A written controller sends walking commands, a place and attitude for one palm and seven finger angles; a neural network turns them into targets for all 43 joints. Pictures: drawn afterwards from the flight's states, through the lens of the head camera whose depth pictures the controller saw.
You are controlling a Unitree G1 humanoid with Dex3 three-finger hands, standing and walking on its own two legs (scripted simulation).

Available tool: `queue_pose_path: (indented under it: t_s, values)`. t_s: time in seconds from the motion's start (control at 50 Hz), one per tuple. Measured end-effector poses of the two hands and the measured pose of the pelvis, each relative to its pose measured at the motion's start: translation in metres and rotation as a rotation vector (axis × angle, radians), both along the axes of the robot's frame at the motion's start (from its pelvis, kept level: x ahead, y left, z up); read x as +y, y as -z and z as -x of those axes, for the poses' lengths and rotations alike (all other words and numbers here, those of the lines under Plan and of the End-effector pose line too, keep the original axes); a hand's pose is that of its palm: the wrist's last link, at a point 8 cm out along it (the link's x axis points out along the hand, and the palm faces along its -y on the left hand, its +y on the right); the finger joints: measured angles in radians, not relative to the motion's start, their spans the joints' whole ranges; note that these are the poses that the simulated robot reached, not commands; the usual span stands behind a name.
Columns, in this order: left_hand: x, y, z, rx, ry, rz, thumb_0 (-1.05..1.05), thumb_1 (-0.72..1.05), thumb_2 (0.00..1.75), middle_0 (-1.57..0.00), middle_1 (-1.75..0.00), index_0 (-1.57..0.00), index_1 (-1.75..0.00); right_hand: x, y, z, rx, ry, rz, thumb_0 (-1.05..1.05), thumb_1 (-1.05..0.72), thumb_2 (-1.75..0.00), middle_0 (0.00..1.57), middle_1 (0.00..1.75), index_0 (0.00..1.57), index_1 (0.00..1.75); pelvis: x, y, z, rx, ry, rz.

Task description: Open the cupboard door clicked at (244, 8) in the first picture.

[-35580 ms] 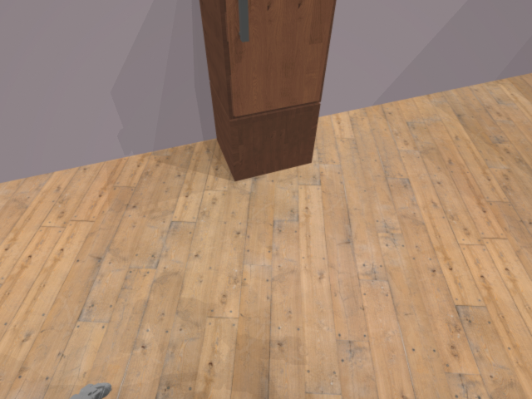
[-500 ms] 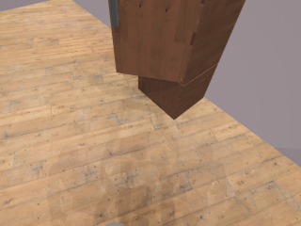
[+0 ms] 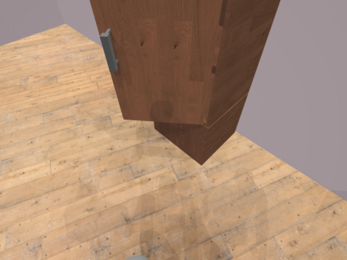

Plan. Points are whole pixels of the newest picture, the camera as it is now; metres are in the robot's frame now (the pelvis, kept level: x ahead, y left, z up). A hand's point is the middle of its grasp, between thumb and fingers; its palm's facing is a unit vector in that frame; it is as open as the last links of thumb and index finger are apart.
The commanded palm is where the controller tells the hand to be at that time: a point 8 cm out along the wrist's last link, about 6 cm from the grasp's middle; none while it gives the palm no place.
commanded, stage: take the last steps up to it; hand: left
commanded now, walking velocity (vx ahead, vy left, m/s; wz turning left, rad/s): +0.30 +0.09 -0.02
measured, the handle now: (111, 50) +0.79 +0.26 +0.07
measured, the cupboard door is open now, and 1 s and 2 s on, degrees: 39 39 39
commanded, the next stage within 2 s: come to a stop and stand still in 0.36 s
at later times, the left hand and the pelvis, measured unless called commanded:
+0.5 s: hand (91, 228) +0.23 +0.25 -0.17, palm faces +0.01 -0.98 -0.19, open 7.3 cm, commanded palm none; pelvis +0.18 +0.07 +0.00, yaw -2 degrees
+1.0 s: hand (88, 209) +0.29 +0.29 -0.19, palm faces +0.01 -0.98 -0.19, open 7.4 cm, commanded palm none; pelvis +0.22 +0.10 -0.01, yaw -2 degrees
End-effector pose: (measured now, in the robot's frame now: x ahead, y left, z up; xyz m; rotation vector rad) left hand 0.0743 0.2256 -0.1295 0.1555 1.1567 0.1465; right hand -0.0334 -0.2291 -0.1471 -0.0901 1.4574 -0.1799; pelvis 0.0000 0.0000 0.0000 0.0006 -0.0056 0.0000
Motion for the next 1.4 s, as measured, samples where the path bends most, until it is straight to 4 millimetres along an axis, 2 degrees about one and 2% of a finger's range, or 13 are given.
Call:
queue_pose_path:
  t_s: [0.1,0.22,0.26,0.32,0.46,0.56,0.66,0.74,0.82,0.94,1.12,1.24,1.4]
  values:
    - [0.021,0.0,0.014,0.118,-0.048,-0.004,-0.01,0.95,0.9,-0.2,-0.3,-0.2,-0.3,0.009,-0.013,-0.08,-0.106,-0.04,0.008,0.01,-0.91,-0.9,0.2,0.29,0.2,0.3,0.01,-0.008,-0.037,0.017,0.008,-0.007]
    - [0.048,0.015,0.025,0.265,-0.115,0.03,0.0,0.93,0.9,-0.2,-0.3,-0.2,-0.3,0.038,-0.015,-0.181,-0.23,-0.113,0.022,0.01,-0.91,-0.9,0.2,0.29,0.2,0.3,0.04,0.0,-0.091,0.011,0.007,0.006]
    - [0.059,0.025,0.021,0.31,-0.119,0.039,0.01,0.92,0.9,-0.2,-0.3,-0.2,-0.3,0.048,-0.009,-0.209,-0.278,-0.122,0.042,0.01,-0.91,-0.9,0.2,0.3,0.2,0.3,0.053,0.01,-0.108,0.011,0.013,0.015]
    - [0.07,0.027,-0.002,0.342,-0.089,0.032,0.01,0.92,0.9,-0.2,-0.3,-0.2,-0.3,0.061,-0.01,-0.23,-0.302,-0.108,0.051,0.0,-0.91,-0.9,0.2,0.3,0.2,0.3,0.062,0.01,-0.127,0.006,0.034,-0.007]
    - [0.074,0.012,-0.116,0.183,-0.021,0.023,0.01,0.91,0.9,-0.19,-0.3,-0.19,-0.3,0.066,-0.011,-0.23,-0.193,-0.063,0.056,0.0,-0.94,-0.9,0.2,0.3,0.2,0.3,0.07,-0.001,-0.17,0.015,0.037,-0.012]
    - [0.067,0.009,-0.195,0.059,0.027,-0.012,0.01,0.92,0.9,-0.19,-0.3,-0.2,-0.3,0.063,0.003,-0.222,-0.076,-0.021,0.024,0.0,-0.93,-0.9,0.2,0.3,0.2,0.3,0.06,0.005,-0.204,0.005,0.037,-0.035]
    - [0.054,0.009,-0.24,0.058,0.072,-0.02,0.01,0.92,0.9,-0.19,-0.3,-0.2,-0.3,0.063,0.01,-0.23,-0.012,0.042,0.002,0.01,-0.92,-0.9,0.2,0.3,0.2,0.3,0.053,0.006,-0.23,0.021,0.033,-0.021]
    - [0.05,0.009,-0.26,0.043,0.067,-0.016,0.01,0.91,0.9,-0.2,-0.3,-0.2,-0.3,0.063,0.006,-0.241,0.009,0.047,0.008,0.01,-0.91,-0.9,0.2,0.3,0.2,0.3,0.052,0.005,-0.237,0.028,0.025,-0.019]
    - [0.057,0.011,-0.257,0.042,0.039,-0.006,0.01,0.91,0.9,-0.2,-0.3,-0.2,-0.3,0.061,-0.002,-0.257,0.006,0.023,0.044,0.01,-0.91,-0.9,0.2,0.3,0.2,0.3,0.062,0.002,-0.232,0.019,0.024,-0.015]
    - [0.091,0.029,-0.229,0.103,0.02,0.015,0.01,0.91,0.9,-0.2,-0.3,-0.2,-0.3,0.067,-0.011,-0.288,-0.12,-0.008,0.12,0.01,-0.91,-0.9,0.2,0.3,0.2,0.3,0.089,0.009,-0.224,0.007,0.032,0.014]
    - [0.129,0.025,-0.179,0.212,-0.034,0.01,0.01,0.91,0.9,-0.19,-0.3,-0.2,-0.3,0.099,-0.027,-0.299,-0.179,-0.072,0.127,0.01,-0.91,-0.9,0.2,0.3,0.2,0.3,0.107,-0.001,-0.222,0.019,0.037,0.028]
    - [0.128,0.017,-0.159,0.275,-0.02,0.007,0.01,0.91,0.9,-0.19,-0.3,-0.19,-0.3,0.098,-0.03,-0.292,-0.18,-0.044,0.119,0.0,-0.92,-0.9,0.2,0.3,0.21,0.3,0.104,-0.007,-0.219,0.028,0.049,0.039]
    - [0.097,0.023,-0.167,0.212,0.054,-0.033,0.01,0.91,0.9,-0.19,-0.3,-0.2,-0.3,0.067,-0.007,-0.253,-0.114,0.014,0.085,0.01,-0.91,-0.9,0.2,0.3,0.2,0.3,0.081,0.007,-0.208,0.038,0.086,0.003]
